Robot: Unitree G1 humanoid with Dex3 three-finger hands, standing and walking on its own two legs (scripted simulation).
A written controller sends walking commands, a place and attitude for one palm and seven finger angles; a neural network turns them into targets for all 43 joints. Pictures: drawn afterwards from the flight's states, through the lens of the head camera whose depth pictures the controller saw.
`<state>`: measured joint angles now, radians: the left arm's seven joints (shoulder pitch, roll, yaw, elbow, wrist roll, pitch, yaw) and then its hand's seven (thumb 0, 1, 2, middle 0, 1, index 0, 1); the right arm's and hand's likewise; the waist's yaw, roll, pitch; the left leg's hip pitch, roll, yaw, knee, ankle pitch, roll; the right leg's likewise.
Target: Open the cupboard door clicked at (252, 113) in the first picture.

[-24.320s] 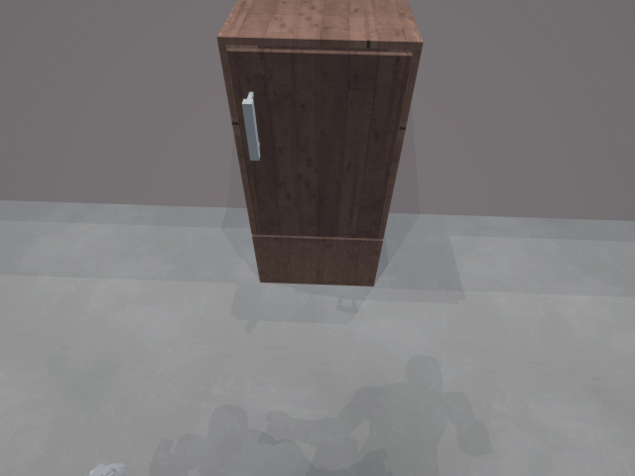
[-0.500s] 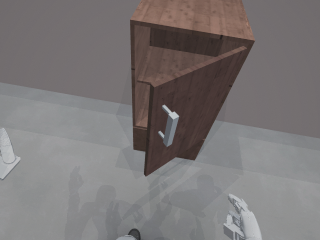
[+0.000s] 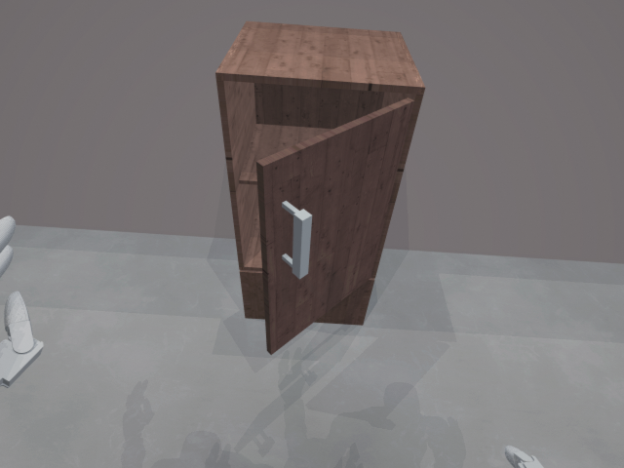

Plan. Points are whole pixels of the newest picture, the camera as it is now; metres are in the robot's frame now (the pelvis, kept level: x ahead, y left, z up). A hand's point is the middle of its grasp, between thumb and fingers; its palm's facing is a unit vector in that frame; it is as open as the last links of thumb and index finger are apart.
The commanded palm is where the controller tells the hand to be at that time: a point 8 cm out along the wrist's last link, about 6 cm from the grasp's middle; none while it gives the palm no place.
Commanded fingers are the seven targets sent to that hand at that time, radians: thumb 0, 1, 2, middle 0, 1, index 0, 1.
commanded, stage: stop stepping back and stand still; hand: left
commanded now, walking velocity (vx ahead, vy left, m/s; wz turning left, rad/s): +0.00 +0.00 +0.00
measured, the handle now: (294, 240) +0.53 +0.05 -0.03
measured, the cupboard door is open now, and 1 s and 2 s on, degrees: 45 45 45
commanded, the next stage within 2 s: let the arm hang, fingers relaxed in 0.68 s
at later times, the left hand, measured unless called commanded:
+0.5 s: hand (1, 353) +0.18 +0.29 +0.16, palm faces +0.43 -0.78 -0.44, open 7.4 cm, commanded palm +0.11 +0.32 +0.19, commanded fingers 0.00 0.90 0.90 -0.20 -0.30 -0.20 -0.30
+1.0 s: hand out of the picture +0.08 +0.23 -0.12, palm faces +0.00 -0.96 -0.29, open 7.4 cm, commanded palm none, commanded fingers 0.00 0.90 0.90 -0.20 -0.30 -0.20 -0.30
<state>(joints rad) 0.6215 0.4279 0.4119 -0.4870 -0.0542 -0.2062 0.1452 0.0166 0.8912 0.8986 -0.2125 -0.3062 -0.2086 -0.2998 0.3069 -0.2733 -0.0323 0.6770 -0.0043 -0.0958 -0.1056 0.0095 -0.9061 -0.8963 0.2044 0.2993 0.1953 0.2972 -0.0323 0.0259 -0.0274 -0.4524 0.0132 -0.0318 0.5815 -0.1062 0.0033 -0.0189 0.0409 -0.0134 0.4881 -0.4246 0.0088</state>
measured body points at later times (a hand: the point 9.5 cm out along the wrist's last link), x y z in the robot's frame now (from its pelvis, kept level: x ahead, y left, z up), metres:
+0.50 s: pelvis -0.03 +0.02 +0.01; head -0.02 +0.03 +0.46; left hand +0.15 +0.33 +0.19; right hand +0.15 -0.20 -0.06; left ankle +0.04 +0.12 -0.72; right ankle -0.08 -0.09 -0.72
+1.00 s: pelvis -0.05 +0.02 +0.01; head -0.05 +0.01 +0.46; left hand +0.07 +0.28 -0.10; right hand +0.05 -0.25 -0.13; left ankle +0.04 +0.11 -0.72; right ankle -0.07 -0.09 -0.72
